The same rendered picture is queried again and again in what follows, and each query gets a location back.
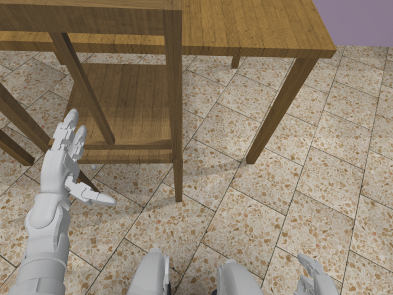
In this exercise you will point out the left robot forearm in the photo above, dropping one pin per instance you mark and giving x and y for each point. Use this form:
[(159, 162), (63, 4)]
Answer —
[(45, 258)]

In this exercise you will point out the right robot thigh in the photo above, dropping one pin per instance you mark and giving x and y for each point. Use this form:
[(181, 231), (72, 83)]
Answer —
[(235, 279)]

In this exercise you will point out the chair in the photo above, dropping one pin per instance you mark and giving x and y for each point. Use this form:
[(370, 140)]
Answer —
[(133, 113)]

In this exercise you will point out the left robot thigh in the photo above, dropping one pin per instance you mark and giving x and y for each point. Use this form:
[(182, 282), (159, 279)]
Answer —
[(151, 275)]

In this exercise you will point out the robot thigh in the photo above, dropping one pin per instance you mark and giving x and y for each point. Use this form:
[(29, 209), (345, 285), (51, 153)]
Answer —
[(151, 275), (235, 279)]

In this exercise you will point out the robot right hand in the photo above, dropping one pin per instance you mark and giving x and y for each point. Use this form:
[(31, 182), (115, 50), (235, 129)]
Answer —
[(322, 284)]

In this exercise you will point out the table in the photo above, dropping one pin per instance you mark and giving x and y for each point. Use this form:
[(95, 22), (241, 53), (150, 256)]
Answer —
[(236, 28)]

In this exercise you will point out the robot left hand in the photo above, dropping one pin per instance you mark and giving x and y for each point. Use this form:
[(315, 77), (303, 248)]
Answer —
[(61, 160)]

